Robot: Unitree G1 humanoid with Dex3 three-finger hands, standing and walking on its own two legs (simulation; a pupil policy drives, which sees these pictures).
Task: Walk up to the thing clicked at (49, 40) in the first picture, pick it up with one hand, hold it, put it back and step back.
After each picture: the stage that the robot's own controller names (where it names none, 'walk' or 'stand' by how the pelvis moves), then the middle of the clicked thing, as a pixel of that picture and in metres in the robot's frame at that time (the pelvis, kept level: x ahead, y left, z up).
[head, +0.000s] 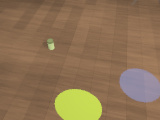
stand; (50, 44) +1.28 +0.40 -0.72
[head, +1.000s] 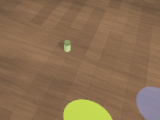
walk; (67, 45) +1.17 +0.20 -0.69
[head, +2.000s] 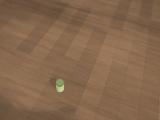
walk; (59, 85) +0.69 +0.18 -0.70
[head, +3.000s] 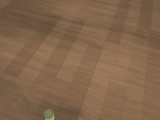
stand; (49, 116) +0.45 +0.24 -0.71
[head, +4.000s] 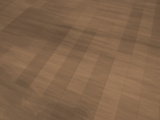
stand; out of the picture +0.38 +0.20 -0.71
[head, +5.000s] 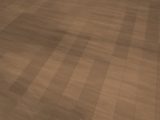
stand; out of the picture +0.34 +0.21 -0.72
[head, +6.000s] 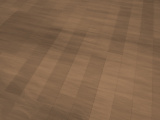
stand; out of the picture +0.34 +0.22 -0.72
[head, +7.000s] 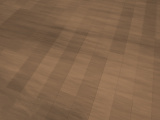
stand; out of the picture +0.35 +0.22 -0.73
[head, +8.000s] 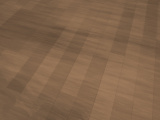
stand; out of the picture +0.35 +0.22 -0.73
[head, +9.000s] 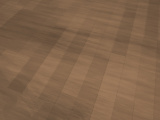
go down; out of the picture +0.34 +0.22 -0.73
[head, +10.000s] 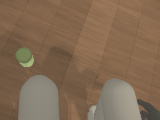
go down; (25, 58) +0.43 +0.24 -0.34
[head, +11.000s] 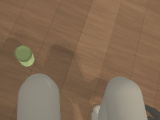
approach; (25, 56) +0.42 +0.25 -0.30
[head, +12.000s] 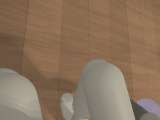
close in; out of the picture +0.40 +0.29 -0.22
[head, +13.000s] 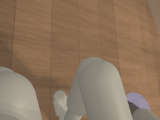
close; out of the picture +0.40 +0.30 -0.22
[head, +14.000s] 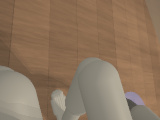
lift; out of the picture +0.39 +0.28 -0.23
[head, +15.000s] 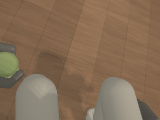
lift; (6, 67) +0.33 +0.26 -0.08
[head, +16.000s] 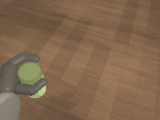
lift; (33, 81) +0.33 +0.18 +0.05
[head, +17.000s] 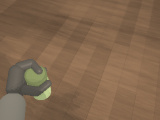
hold; (39, 83) +0.33 +0.17 +0.02
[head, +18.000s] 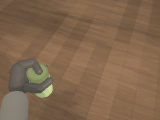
hold; (40, 81) +0.34 +0.17 +0.01
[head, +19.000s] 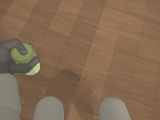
crouch; (27, 60) +0.40 +0.20 -0.07
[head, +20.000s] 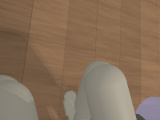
lower; out of the picture +0.42 +0.28 -0.22
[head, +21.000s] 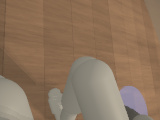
lower; out of the picture +0.42 +0.30 -0.23
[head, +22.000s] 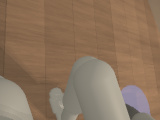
lower; out of the picture +0.42 +0.30 -0.22
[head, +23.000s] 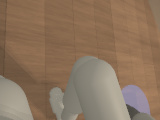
lower; out of the picture +0.42 +0.30 -0.22
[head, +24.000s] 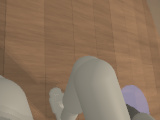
loosen; out of the picture +0.42 +0.30 -0.22
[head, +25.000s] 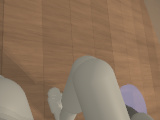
withdraw; out of the picture +0.41 +0.28 -0.23
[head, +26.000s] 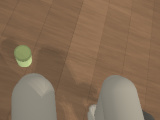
walk; (23, 56) +0.44 +0.24 -0.29
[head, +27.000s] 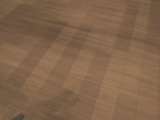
stand; out of the picture +0.37 +0.17 -0.65
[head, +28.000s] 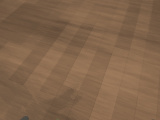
stand; out of the picture +0.39 +0.19 -0.66
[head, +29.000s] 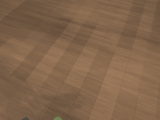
stand; out of the picture +0.39 +0.18 -0.67
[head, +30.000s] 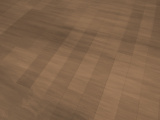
walk; out of the picture +0.40 +0.18 -0.72
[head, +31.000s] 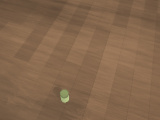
walk; (64, 96) +0.54 +0.15 -0.70
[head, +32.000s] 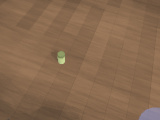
walk; (61, 57) +0.88 +0.16 -0.69
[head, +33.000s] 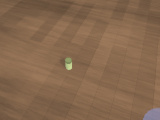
stand; (68, 63) +1.01 +0.18 -0.70
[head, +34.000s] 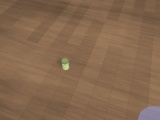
stand; (65, 64) +1.02 +0.21 -0.72
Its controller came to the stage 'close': yes
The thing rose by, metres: 0.72
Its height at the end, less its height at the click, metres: +0.00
